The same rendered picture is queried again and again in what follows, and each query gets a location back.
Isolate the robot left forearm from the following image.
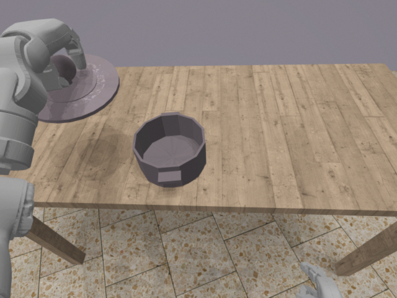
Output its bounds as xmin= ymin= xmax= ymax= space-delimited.
xmin=0 ymin=29 xmax=50 ymax=175

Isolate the robot left hand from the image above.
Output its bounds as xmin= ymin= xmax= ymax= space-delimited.
xmin=3 ymin=19 xmax=86 ymax=91

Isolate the pot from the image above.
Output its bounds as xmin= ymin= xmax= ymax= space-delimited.
xmin=132 ymin=112 xmax=207 ymax=187

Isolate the robot right hand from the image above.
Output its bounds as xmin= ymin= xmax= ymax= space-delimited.
xmin=296 ymin=262 xmax=343 ymax=298

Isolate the left robot upper arm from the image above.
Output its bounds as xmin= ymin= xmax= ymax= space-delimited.
xmin=0 ymin=176 xmax=35 ymax=298

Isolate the lid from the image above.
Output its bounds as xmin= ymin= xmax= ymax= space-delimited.
xmin=38 ymin=54 xmax=120 ymax=124

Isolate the table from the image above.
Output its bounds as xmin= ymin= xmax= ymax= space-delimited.
xmin=0 ymin=63 xmax=397 ymax=276

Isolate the knob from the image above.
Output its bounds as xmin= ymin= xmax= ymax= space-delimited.
xmin=50 ymin=55 xmax=76 ymax=81

